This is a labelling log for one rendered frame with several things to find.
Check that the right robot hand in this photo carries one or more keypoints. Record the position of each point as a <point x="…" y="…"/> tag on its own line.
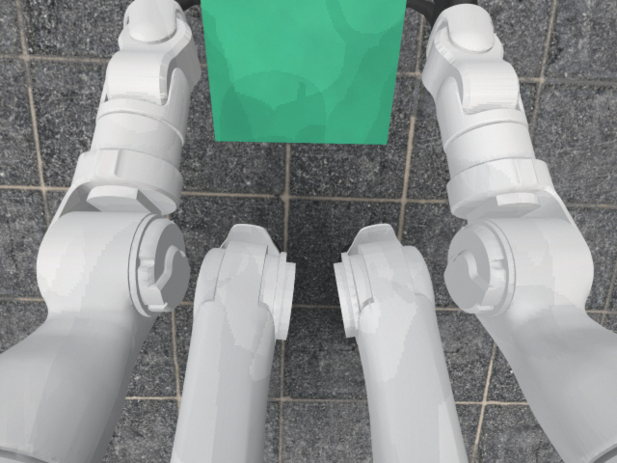
<point x="431" y="11"/>

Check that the carton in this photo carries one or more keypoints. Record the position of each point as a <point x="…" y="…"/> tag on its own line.
<point x="302" y="71"/>

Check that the robot left forearm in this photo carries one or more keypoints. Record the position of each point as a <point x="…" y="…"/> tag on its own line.
<point x="141" y="121"/>

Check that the robot right forearm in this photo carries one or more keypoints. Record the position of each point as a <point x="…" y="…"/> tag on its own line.
<point x="491" y="161"/>

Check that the robot thigh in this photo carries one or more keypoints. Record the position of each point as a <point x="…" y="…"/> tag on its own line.
<point x="413" y="417"/>
<point x="222" y="413"/>

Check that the left robot thigh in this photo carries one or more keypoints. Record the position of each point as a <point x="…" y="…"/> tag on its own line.
<point x="222" y="413"/>

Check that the right robot thigh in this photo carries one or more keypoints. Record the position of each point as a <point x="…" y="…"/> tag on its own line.
<point x="413" y="417"/>

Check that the left robot upper arm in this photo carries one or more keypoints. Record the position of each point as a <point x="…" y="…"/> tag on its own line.
<point x="105" y="277"/>

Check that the right robot upper arm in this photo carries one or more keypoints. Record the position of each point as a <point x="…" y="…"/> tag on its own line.
<point x="527" y="281"/>

